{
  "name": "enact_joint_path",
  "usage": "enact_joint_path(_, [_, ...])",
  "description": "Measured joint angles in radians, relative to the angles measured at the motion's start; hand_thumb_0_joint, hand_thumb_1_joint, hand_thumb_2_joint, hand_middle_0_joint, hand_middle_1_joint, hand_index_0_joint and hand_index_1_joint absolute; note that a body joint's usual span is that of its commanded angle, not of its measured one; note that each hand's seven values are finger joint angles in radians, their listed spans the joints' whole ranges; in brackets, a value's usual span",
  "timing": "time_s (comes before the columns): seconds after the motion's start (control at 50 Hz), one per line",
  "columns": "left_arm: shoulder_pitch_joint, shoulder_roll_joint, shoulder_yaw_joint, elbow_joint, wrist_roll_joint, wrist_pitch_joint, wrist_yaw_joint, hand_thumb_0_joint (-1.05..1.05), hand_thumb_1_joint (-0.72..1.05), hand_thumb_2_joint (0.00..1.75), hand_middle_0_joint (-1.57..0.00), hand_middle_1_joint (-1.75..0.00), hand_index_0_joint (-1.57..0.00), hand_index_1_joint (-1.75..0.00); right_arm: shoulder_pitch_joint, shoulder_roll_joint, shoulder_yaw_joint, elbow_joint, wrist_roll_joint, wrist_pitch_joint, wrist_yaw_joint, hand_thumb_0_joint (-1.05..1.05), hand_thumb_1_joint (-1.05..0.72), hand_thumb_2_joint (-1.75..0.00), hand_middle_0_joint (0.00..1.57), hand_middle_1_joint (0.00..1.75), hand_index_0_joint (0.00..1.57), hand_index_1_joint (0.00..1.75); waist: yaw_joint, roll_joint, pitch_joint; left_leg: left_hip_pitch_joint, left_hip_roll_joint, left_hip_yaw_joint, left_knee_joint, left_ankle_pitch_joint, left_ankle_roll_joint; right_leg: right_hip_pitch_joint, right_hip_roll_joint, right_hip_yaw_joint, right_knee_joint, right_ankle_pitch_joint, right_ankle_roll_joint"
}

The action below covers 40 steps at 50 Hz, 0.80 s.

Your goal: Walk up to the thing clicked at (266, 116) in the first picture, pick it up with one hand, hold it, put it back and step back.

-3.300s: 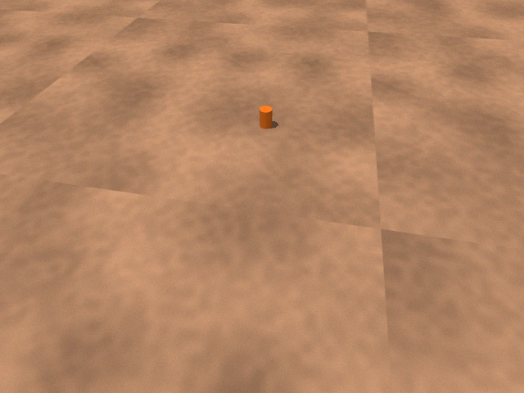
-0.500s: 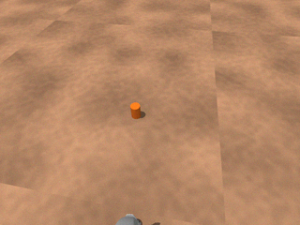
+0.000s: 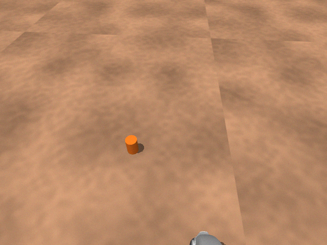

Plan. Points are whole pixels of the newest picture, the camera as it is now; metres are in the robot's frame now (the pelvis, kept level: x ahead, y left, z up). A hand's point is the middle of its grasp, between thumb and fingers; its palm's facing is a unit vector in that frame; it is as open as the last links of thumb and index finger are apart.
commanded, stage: walk up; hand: left
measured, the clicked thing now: (132, 144) +0.88 +0.23 -0.71
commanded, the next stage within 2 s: none
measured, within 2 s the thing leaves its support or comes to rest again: neither
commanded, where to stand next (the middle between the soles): +0.53 +0.02 m, yaw -1 degrees
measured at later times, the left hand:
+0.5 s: hand (71, 228) +0.21 +0.27 -0.13, palm faces +0.02 -0.92 -0.40, open 7.4 cm
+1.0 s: hand (83, 167) +0.40 +0.29 -0.14, palm faces -0.07 -0.93 -0.37, open 7.4 cm
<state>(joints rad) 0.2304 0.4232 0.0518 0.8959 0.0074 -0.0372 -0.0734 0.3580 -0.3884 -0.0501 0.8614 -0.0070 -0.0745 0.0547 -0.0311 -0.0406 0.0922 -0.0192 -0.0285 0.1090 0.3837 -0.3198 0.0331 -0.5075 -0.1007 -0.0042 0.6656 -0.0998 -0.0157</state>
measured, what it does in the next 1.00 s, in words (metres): walks ahead: right foot, then left foot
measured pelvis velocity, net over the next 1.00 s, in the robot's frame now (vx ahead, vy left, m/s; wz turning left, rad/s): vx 0.33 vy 0.01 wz -0.01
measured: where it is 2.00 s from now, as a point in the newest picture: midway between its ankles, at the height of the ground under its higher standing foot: (161, 204)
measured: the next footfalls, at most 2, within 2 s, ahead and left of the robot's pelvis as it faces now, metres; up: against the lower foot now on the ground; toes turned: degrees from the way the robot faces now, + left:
right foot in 0.08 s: +0.20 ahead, -0.13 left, +0.00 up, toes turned -4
left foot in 0.58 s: +0.34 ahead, +0.14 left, +0.00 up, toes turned +5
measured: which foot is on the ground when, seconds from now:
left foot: down 0.00-0.12, up 0.14-0.56, down 0.58-1.00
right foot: up 0.00-0.06, down 0.08-0.62, up 0.64-1.00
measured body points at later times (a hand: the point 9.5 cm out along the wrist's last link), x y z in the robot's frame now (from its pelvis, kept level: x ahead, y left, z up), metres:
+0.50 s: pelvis +0.17 -0.01 +0.00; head +0.18 -0.02 +0.45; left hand +0.21 +0.32 -0.10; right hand +0.25 -0.33 -0.12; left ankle +0.30 +0.15 -0.71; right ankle +0.16 -0.13 -0.74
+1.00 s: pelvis +0.33 +0.01 -0.01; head +0.35 +0.01 +0.44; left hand +0.41 +0.33 -0.12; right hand +0.37 -0.30 -0.12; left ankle +0.30 +0.14 -0.74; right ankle +0.44 -0.12 -0.72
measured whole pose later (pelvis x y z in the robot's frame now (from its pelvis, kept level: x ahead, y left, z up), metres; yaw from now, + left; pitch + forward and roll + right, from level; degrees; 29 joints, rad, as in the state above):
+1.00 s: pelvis +0.33 +0.01 -0.01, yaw -1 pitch -3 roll +2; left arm 0.27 0.41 0.05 0.90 0.01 -0.05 -0.06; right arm 0.35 -0.41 -0.05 0.84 -0.01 -0.06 0.05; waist -0.03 -0.02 0.09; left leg -0.12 0.02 0.10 0.52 -0.34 0.01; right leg -0.43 -0.09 -0.01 0.66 -0.21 -0.01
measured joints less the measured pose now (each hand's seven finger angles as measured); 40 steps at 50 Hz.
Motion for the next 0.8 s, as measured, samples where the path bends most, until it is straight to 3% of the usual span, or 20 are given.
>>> enact_joint_path(0.08, [-0.020,-0.020,0.001,0.000,0.003,-0.016,0.003,0.00,0.91,0.90,-0.20,-0.30,-0.20,-0.30,0.018,-0.019,-0.007,-0.003,-0.003,0.018,-0.005,0.01,-0.90,-0.90,0.20,0.30,0.21,0.30,-0.010,0.034,-0.001,0.009,0.016,0.002,0.095,-0.110,-0.024,0.096,0.036,-0.030,-0.122,-0.003,-0.016])
enact_joint_path(0.12, [-0.040,-0.047,0.001,-0.004,0.008,-0.032,0.012,0.00,0.91,0.90,-0.20,-0.30,-0.20,-0.30,0.004,-0.030,-0.011,0.003,-0.002,0.030,-0.012,0.01,-0.90,-0.90,0.20,0.30,0.20,0.30,-0.013,0.097,0.022,-0.039,0.074,-0.023,0.264,-0.150,-0.003,0.118,0.079,-0.065,-0.090,-0.043,-0.016])
enact_joint_path(0.18, [-0.045,-0.052,-0.005,-0.032,-0.002,-0.052,0.022,0.00,0.90,0.90,-0.20,-0.30,-0.20,-0.30,-0.015,-0.014,0.008,0.013,0.000,0.040,-0.014,0.01,-0.90,-0.90,0.20,0.30,0.20,0.30,0.012,0.073,0.031,-0.190,0.033,-0.072,0.601,-0.171,0.010,0.147,0.062,-0.056,-0.059,-0.096,-0.029])
enact_joint_path(0.24, [-0.019,-0.068,-0.014,-0.043,-0.012,-0.056,0.034,0.00,0.90,0.90,-0.20,-0.30,-0.20,-0.30,-0.038,-0.021,0.012,0.017,0.007,0.042,-0.010,0.01,-0.90,-0.90,0.20,0.30,0.20,0.30,0.033,0.073,0.021,-0.321,0.025,-0.112,0.729,-0.105,0.009,0.222,0.054,-0.050,-0.123,-0.094,-0.027])
enact_joint_path(0.36, [0.054,-0.063,-0.018,-0.031,0.000,-0.052,0.033,0.00,0.90,0.90,-0.20,-0.30,-0.21,-0.30,-0.073,-0.044,-0.012,0.000,-0.002,0.048,0.011,0.01,-0.90,-0.90,0.20,0.30,0.20,0.30,0.040,0.108,-0.008,-0.470,0.085,-0.177,0.597,0.059,-0.024,0.329,0.081,-0.064,-0.214,-0.107,-0.026])
enact_joint_path(0.44, [0.083,-0.041,-0.005,-0.034,0.009,-0.050,0.029,0.00,0.90,0.90,-0.20,-0.30,-0.21,-0.30,-0.077,-0.044,-0.022,0.018,-0.015,0.057,0.026,0.01,-0.90,-0.90,0.20,0.30,0.20,0.30,0.050,0.103,-0.021,-0.486,0.114,-0.144,0.417,0.109,-0.046,0.371,0.088,-0.084,-0.228,-0.142,-0.021])
enact_joint_path(0.52, [0.109,-0.007,0.006,-0.033,0.009,-0.046,0.028,0.00,0.90,0.90,-0.20,-0.30,-0.21,-0.30,-0.079,-0.037,-0.023,0.034,-0.024,0.052,0.035,0.01,-0.90,-0.90,0.20,0.30,0.20,0.30,0.064,0.082,-0.028,-0.436,0.124,-0.116,0.266,0.148,-0.039,0.388,0.087,-0.094,-0.187,-0.208,-0.004])
enact_joint_path(0.58, [0.130,0.016,0.009,-0.022,0.010,-0.035,0.028,0.00,0.90,0.90,-0.20,-0.30,-0.21,-0.30,-0.074,-0.034,-0.023,0.035,-0.027,0.038,0.034,0.01,-0.90,-0.90,0.20,0.30,0.20,0.30,0.062,0.058,-0.045,-0.362,0.108,-0.094,0.196,0.146,-0.025,0.384,0.070,-0.097,-0.111,-0.289,0.017])
enact_joint_path(0.62, [0.129,0.029,0.013,-0.007,0.009,-0.022,0.035,0.00,0.90,0.90,-0.20,-0.30,-0.20,-0.30,-0.085,-0.018,-0.023,0.030,-0.030,0.020,0.025,0.01,-0.90,-0.90,0.20,0.30,0.20,0.30,0.061,-0.002,-0.032,-0.347,0.068,-0.056,0.232,0.118,-0.026,0.345,0.018,-0.064,0.024,-0.336,-0.004])
enact_joint_path(0.68, [0.114,0.013,0.000,0.015,0.005,-0.005,0.045,0.01,0.90,0.90,-0.20,-0.30,-0.20,-0.30,-0.084,-0.010,-0.016,-0.002,-0.017,-0.001,0.012,0.01,-0.90,-0.90,0.20,0.30,0.20,0.30,0.034,0.007,-0.013,-0.318,0.076,-0.055,0.257,0.068,-0.013,0.214,0.067,-0.002,0.323,-0.376,-0.026])
enact_joint_path(0.72, [0.096,0.014,-0.009,0.017,-0.001,-0.004,0.045,0.01,0.91,0.90,-0.20,-0.30,-0.20,-0.30,-0.071,0.005,-0.005,-0.013,-0.008,-0.006,0.003,0.01,-0.90,-0.90,0.20,0.30,0.20,0.30,0.023,0.000,-0.001,-0.274,0.076,-0.058,0.214,0.072,-0.011,0.139,0.083,0.020,0.412,-0.350,-0.031])
enact_joint_path(0.8, [0.067,0.017,-0.008,-0.003,-0.013,-0.008,0.033,0.01,0.91,0.90,-0.20,-0.30,-0.20,-0.30,-0.042,0.020,0.014,-0.013,-0.001,-0.006,-0.004,0.01,-0.90,-0.90,0.20,0.30,0.20,0.30,0.019,-0.026,0.013,-0.194,0.056,-0.047,0.129,0.082,-0.010,0.041,0.051,0.047,0.366,-0.242,-0.019])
